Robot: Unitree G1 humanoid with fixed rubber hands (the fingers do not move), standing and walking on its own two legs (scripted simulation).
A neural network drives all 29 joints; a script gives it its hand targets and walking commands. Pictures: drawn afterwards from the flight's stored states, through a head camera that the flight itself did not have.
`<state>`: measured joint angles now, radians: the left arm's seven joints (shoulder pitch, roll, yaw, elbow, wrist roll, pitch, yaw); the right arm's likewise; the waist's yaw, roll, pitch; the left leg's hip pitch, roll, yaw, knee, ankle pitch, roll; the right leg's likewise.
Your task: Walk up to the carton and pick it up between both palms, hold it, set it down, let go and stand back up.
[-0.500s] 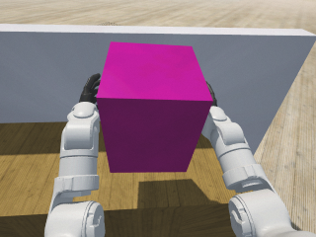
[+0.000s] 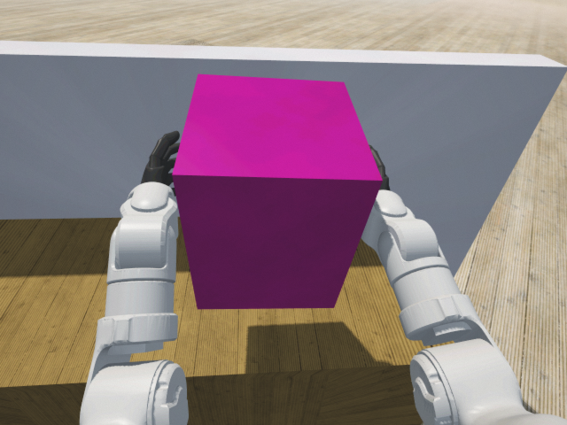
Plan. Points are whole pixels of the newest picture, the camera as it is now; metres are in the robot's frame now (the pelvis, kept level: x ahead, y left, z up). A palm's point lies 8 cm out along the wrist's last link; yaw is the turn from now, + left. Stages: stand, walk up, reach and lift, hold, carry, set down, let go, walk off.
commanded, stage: hold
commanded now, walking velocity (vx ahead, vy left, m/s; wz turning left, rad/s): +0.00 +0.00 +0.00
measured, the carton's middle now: (269, 197) +0.38 +0.01 +0.18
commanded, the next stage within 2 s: none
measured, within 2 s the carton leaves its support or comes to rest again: neither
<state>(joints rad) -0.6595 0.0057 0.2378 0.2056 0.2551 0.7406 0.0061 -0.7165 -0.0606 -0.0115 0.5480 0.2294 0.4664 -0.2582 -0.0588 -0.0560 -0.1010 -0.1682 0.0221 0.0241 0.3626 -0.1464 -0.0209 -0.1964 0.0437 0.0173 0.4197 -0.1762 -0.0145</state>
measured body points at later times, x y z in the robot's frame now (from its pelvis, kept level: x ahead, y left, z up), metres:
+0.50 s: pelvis +0.00 +0.00 +0.00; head -0.05 +0.02 +0.45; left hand +0.38 +0.15 +0.21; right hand +0.38 -0.14 +0.19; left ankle +0.03 +0.14 -0.74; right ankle +0.03 -0.09 -0.74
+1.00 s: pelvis +0.00 +0.00 +0.00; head -0.05 +0.02 +0.45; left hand +0.38 +0.15 +0.21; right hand +0.38 -0.14 +0.19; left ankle +0.03 +0.14 -0.74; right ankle +0.03 -0.09 -0.74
